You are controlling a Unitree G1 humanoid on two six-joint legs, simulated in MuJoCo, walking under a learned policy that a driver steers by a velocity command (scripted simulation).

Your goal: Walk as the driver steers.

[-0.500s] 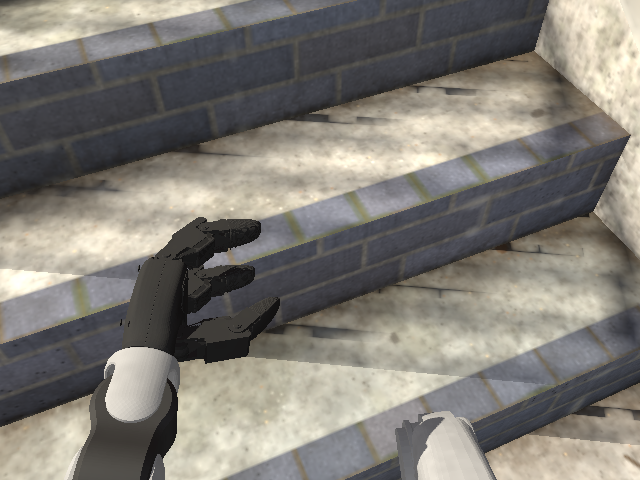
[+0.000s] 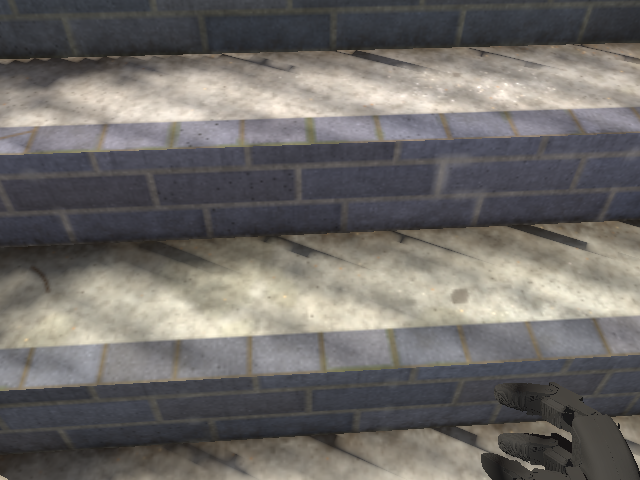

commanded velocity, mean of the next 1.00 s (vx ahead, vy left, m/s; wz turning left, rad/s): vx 1.00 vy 0.00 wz -0.17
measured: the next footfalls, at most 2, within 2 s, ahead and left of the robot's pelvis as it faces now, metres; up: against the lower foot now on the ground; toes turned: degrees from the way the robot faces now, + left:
right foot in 0.32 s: +0.37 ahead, -0.05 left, +0.19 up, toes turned +13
left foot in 0.64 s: +0.65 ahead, +0.24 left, +0.38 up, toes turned +10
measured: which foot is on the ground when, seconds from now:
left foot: down 0.00-0.30, up 0.32-0.62, down 0.64-1.00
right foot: up 0.00-0.30, down 0.32-0.64, up 0.66-0.98, down 1.00-1.00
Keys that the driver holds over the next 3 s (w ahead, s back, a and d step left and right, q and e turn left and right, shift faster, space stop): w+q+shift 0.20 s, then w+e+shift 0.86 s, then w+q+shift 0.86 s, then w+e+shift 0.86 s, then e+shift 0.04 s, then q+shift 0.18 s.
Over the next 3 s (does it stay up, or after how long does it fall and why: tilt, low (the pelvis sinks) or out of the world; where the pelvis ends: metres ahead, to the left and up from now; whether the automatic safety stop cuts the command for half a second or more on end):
stays up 2.36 0.22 1.45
